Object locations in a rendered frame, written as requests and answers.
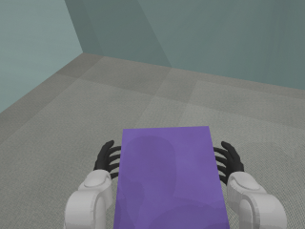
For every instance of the left robot hand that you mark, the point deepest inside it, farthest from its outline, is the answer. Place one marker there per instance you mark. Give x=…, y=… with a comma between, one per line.
x=104, y=159

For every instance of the carton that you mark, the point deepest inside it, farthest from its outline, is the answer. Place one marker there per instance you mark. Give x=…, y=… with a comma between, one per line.
x=168, y=179

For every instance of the right robot forearm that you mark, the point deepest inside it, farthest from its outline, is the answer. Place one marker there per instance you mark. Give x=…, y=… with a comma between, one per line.
x=255, y=208

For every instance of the left robot forearm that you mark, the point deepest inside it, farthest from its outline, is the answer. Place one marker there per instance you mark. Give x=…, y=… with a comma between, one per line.
x=86, y=208

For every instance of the right robot hand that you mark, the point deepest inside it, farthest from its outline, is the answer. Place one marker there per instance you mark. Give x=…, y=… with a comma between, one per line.
x=232, y=161

